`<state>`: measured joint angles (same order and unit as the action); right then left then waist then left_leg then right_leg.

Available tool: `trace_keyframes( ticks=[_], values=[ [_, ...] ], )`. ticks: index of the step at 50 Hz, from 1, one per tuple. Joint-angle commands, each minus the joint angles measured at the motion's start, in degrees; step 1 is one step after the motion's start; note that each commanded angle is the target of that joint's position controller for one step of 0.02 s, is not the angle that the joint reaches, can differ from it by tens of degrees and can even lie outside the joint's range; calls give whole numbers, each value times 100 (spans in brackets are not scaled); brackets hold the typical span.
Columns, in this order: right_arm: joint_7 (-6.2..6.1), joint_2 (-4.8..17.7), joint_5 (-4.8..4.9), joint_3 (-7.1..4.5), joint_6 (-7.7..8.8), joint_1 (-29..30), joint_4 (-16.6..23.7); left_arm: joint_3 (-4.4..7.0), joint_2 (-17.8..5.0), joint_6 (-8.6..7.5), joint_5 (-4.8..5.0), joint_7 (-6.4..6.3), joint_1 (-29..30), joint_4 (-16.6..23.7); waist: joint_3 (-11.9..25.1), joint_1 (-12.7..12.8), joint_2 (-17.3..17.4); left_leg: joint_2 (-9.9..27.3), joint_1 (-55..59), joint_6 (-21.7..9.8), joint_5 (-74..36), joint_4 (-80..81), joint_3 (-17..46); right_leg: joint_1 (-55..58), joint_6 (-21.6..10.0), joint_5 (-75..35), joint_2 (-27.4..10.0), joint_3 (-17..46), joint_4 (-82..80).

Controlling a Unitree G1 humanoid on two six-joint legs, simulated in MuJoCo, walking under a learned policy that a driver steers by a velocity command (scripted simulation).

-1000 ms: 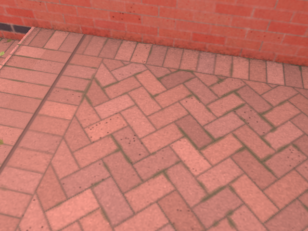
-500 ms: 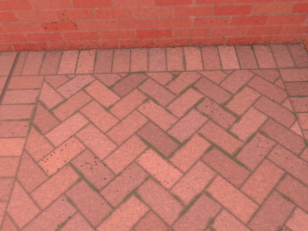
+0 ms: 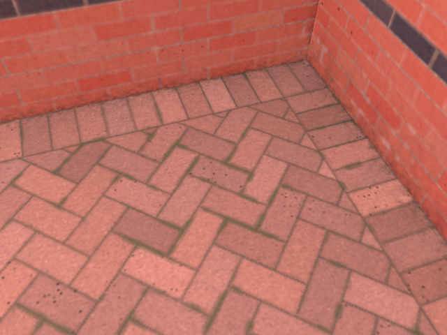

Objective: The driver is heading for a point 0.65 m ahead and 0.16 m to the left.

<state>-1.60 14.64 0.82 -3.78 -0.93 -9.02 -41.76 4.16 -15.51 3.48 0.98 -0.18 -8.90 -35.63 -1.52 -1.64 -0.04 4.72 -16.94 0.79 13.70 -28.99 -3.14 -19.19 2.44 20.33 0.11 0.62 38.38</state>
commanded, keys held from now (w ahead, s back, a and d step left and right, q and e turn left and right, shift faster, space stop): w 0.82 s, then w+q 0.18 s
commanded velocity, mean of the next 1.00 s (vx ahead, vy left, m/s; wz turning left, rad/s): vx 0.40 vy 0.00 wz -0.03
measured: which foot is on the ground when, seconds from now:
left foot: down 0.00-0.04, up 0.06-0.46, down 0.48-1.00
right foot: up 0.00-0.02, down 0.04-0.50, up 0.52-1.00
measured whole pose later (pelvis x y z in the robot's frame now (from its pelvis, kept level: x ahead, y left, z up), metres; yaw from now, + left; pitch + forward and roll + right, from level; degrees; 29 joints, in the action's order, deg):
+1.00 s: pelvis +0.39 +0.01 -0.01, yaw +2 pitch +3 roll +1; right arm -0.4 16.3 1.3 -2.9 2.5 -25.2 -49.4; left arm 1.9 -13.9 -5.8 0.7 2.9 -0.4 -36.2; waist -1.4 -5.7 -1.5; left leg -1.4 3.6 -1.2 25.0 -18.8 1.2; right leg -30.2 -2.3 0.6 -1.2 0.3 27.5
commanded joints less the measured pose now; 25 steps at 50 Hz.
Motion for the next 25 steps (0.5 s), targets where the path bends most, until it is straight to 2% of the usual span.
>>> trace_keyframes(
  ticks=[1, 2, 3, 4, 5, 6, 7, 9, 11, 14, 19, 21, 22, 23, 24, 25],
  values=[
    [81, 756, 91, -150, 94, -83, 181, 109, -326, -94, -32, 52, -478, 178, 717, 246, 906, 772, -149, -810, 151, 495, 779, 1518, -400, -693, 255, -337, -1681],
    [156, 413, -62, -30, 148, -76, 196, 148, -538, -118, -47, 15, -846, 125, 852, 302, 128, 381, -1007, -351, 1149, -405, 362, 2365, -648, -478, -516, 738, -1742],
    [193, 260, -145, 31, 255, 187, 513, 321, -1309, -142, -86, 10, -1121, 96, 682, 381, -1522, -392, -2374, 42, 1977, -1582, -395, 2411, -1466, 527, -1753, 2458, -2178],
    [142, 853, -7, -139, 331, 856, 647, 350, -1336, -292, -187, 33, -1348, 79, 256, 898, -1252, -218, -2809, 47, 2113, -2529, 306, 1805, -2060, 1586, -2141, 3386, -2852],
    [138, 1082, 128, -248, 353, 858, 648, 263, -1126, -429, -220, 11, -1131, 22, -168, 678, -1167, -59, -3108, -54, 1680, -2936, 505, 1641, -1970, 2048, -2036, 3226, -2993],
    [135, 1026, 107, -263, 363, 613, 485, 204, -951, -531, -153, -26, -880, 14, -289, 491, -1194, 26, -3152, -102, 1232, -3041, 561, 1607, -1755, 1915, -1784, 2863, -3007],
    [133, 1010, 36, -278, 388, 483, 384, 149, -796, -593, -90, -50, -712, 7, -282, 397, -1148, 80, -3179, -111, 780, -2983, 587, 1630, -1596, 1516, -1617, 2515, -3039],
    [179, 797, -19, -243, 481, 358, 254, 104, -664, -663, -92, -71, -688, -28, -174, 301, -830, 77, -2916, -97, -31, -2835, 507, 1548, -1430, 566, -1338, 1929, -3106],
    [236, 614, -17, -180, 546, 352, 187, 112, -635, -711, -84, -66, -740, -71, -22, 304, -654, 37, -2652, -41, -622, -2315, 405, 1552, -1372, -178, -1175, 1432, -3090],
    [295, 445, -5, -75, 565, 687, 271, 167, -783, -749, -33, -34, -906, -189, -35, 458, -706, -88, -2051, 38, -1020, -1246, 291, 1296, -1366, -633, -1111, 1033, -3067],
    [406, 600, 63, -33, 592, 965, 459, 228, -987, -749, 59, 34, -1203, -419, -232, 568, -677, -163, -1581, -117, -723, -459, 274, 1257, -1444, -559, -1421, 1106, -2876],
    [425, 715, 74, -54, 630, 774, 458, 237, -1032, -715, 69, 31, -1192, -486, -223, 421, -707, -201, -1227, -284, -528, -228, 227, 1337, -1367, -676, -1522, 1177, -2694],
    [418, 762, 63, -81, 642, 514, 387, 229, -1033, -689, 72, 27, -1133, -502, -134, 245, -674, -288, -801, -372, -523, -51, 119, 1296, -1275, -1001, -1456, 1096, -2433],
    [381, 881, 42, -153, 638, 5, 237, 192, -964, -674, 47, 18, -1130, -514, 144, 0, -615, -451, -29, -473, -450, 60, -1, 1175, -1157, -1788, -1259, 919, -1865],
    [320, 1158, 27, -269, 653, -820, 43, 101, -715, -674, -2, 8, -1129, -502, 695, -348, -302, -152, 1191, -681, -484, 74, 362, 727, -927, -2243, -883, 504, -590],
    [293, 1815, -116, -414, 655, -1529, -24, -32, -310, -753, -22, -9, -1410, -236, 1535, -411, 1133, 1272, 3157, -1470, 301, 421, 2644, -1231, -408, -1075, -79, -125, 1759]
  ],
)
